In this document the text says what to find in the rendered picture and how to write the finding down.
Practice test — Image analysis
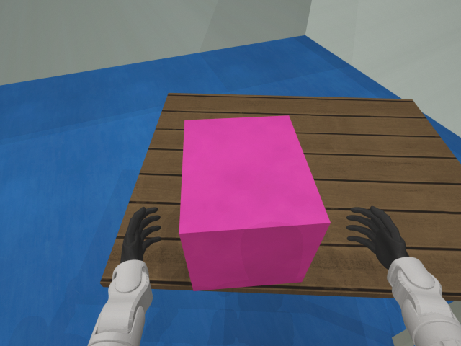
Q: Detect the right robot hand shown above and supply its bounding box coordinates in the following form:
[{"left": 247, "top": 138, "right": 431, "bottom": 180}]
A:
[{"left": 346, "top": 206, "right": 409, "bottom": 270}]

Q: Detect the table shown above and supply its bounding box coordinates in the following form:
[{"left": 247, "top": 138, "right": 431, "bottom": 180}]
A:
[{"left": 100, "top": 93, "right": 461, "bottom": 346}]

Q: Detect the carton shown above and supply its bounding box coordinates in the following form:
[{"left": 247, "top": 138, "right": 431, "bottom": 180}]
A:
[{"left": 179, "top": 115, "right": 331, "bottom": 291}]

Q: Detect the right robot forearm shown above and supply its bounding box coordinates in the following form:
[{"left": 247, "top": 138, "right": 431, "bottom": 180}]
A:
[{"left": 387, "top": 257, "right": 461, "bottom": 346}]

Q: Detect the left robot hand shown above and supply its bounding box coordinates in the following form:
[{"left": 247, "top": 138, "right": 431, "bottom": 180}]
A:
[{"left": 120, "top": 207, "right": 161, "bottom": 264}]

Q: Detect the left robot forearm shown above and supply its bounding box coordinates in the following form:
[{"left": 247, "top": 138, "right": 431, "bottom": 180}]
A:
[{"left": 88, "top": 259, "right": 153, "bottom": 346}]

